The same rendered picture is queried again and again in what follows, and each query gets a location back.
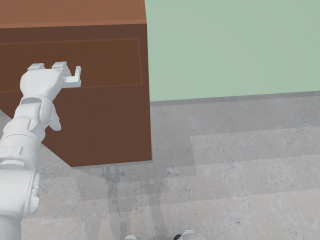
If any robot left forearm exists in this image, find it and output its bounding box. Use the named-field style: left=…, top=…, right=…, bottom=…
left=0, top=94, right=53, bottom=172

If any left robot upper arm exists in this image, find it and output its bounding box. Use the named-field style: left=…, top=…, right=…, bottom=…
left=0, top=169, right=41, bottom=240

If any robot right shin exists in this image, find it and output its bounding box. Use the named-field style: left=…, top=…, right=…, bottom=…
left=181, top=230, right=194, bottom=237

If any drawer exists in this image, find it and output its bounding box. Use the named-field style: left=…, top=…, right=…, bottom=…
left=0, top=38, right=141, bottom=92

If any handle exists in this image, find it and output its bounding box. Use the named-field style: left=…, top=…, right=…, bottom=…
left=62, top=66, right=81, bottom=88

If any cabinet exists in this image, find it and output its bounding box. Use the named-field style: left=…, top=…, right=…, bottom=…
left=0, top=0, right=152, bottom=167

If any robot left hand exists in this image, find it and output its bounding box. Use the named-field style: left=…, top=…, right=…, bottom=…
left=20, top=61, right=72, bottom=131

